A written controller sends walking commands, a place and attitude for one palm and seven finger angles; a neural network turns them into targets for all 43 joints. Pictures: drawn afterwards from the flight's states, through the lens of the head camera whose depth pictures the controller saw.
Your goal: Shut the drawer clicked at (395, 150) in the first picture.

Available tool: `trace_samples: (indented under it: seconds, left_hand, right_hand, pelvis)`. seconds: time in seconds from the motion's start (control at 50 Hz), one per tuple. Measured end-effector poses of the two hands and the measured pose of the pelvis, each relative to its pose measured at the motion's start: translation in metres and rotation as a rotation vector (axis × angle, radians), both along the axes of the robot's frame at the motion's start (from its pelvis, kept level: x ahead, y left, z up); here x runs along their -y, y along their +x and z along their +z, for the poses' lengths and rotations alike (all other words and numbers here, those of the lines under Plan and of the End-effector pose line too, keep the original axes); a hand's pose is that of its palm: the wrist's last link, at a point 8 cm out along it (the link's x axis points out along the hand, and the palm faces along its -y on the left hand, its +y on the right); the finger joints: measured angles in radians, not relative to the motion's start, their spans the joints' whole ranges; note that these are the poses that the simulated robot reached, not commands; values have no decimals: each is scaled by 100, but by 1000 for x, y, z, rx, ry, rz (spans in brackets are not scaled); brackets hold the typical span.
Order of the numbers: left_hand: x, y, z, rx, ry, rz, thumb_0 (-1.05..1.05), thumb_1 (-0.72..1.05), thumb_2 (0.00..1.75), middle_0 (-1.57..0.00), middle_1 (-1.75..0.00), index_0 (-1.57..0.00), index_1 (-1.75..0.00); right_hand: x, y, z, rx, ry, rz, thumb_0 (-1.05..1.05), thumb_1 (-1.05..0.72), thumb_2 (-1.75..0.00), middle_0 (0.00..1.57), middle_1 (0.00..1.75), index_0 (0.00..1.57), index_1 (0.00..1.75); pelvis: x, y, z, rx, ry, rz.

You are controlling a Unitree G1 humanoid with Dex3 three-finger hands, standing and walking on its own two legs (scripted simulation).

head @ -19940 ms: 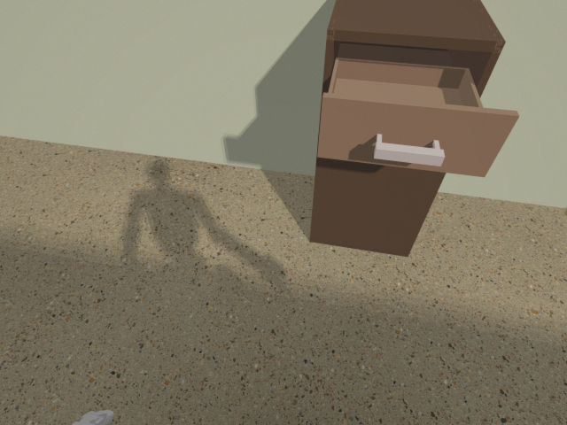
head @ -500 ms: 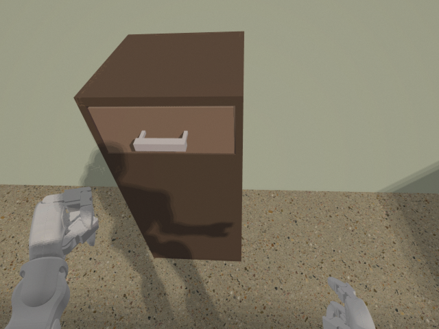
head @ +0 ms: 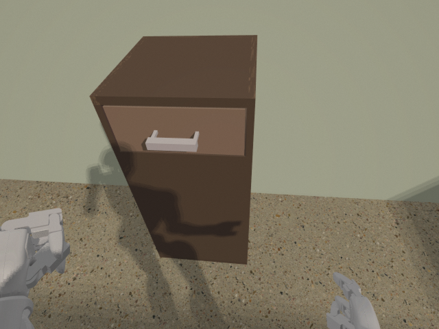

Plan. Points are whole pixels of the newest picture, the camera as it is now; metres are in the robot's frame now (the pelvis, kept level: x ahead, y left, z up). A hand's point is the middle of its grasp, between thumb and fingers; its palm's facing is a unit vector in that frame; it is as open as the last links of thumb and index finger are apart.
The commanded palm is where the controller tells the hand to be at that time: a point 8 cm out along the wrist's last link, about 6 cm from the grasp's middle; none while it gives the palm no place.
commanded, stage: step back with the hand held close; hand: left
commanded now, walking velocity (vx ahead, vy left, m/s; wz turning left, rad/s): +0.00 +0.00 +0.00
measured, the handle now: (173, 139) +0.57 +0.21 +0.02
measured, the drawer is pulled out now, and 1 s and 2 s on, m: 0.00 0.00 0.00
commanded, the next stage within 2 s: stop stepping back and stand still in 1.42 s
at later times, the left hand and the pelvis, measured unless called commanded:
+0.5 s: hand (50, 251) +0.17 +0.26 +0.15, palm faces +0.25 -0.82 -0.51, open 3.2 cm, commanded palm +0.11 +0.30 +0.17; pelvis -0.04 +0.03 -0.01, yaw -3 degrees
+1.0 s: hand out of the picture +0.09 +0.29 +0.16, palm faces +0.37 -0.79 -0.50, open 3.2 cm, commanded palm +0.02 +0.32 +0.17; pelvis -0.11 +0.04 -0.02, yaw +0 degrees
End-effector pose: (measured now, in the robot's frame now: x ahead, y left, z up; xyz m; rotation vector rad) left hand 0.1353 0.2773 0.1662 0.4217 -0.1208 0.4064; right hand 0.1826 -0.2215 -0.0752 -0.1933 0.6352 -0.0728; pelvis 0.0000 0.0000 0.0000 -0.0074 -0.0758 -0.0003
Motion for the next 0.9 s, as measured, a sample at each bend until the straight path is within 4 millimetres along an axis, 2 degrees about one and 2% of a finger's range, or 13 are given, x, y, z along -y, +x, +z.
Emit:
trace_samples:
  seconds: [0.1, 0.18, 0.28, 0.36, 0.54, 0.68, 0.8, 0.9]
  left_hand:
    - [-1, 4, 4, 16, 11, -21, 1, 89, 90, -141, -160, -141, -160]
    - [-11, 12, 14, 43, 81, -44, 1, 89, 90, -141, -160, -141, -160]
    - [-13, 21, 3, -16, 86, -104, 1, 89, 90, -141, -160, -141, -160]
    - [-13, 20, -2, -55, 97, -158, 1, 89, 90, -141, -160, -140, -160]
    - [-25, -8, 8, -7, 167, -166, 1, 89, 90, -141, -160, -140, -160]
    - [-30, -39, 4, 21, 151, -126, 1, 89, 90, -141, -160, -141, -160]
    - [-36, -56, 1, 59, 127, -131, 1, 89, 90, -141, -160, -141, -160]
    - [-46, -68, 9, 89, 185, -117, 1, 89, 90, -141, -160, -141, -160]
  right_hand:
    - [-5, 0, 2, 6, 3, 6, 1, -90, -90, 20, 30, 20, 30]
    - [-6, -5, 3, -25, -1, -10, 1, -90, -90, 20, 30, 20, 30]
    - [-1, -22, 2, -67, -16, -71, 1, -90, -90, 20, 30, 20, 30]
    - [1, -39, 0, -102, -35, -115, 1, -90, -90, 20, 30, 20, 30]
    - [-9, -73, -6, -117, -48, -120, 1, -90, -90, 20, 30, 20, 30]
    - [-21, -93, -13, -98, -34, -100, 1, -90, -90, 20, 30, 20, 30]
    - [-25, -112, -10, -104, -67, -98, 1, -90, -90, 20, 30, 20, 30]
    - [-29, -121, -8, -92, -80, -82, 1, -90, -90, 20, 30, 20, 30]
  pelvis:
    - [-3, 1, 0, -2, -2, -6]
    - [-7, -2, 0, -29, -11, -23]
    - [-17, -8, -1, -59, -6, -44]
    - [-23, -16, -2, -73, -3, -50]
    - [-32, -43, -9, -81, -4, -44]
    - [-35, -66, -13, -78, -25, -31]
    - [-42, -81, -14, -75, -43, -25]
    - [-43, -92, -15, -80, -48, 13]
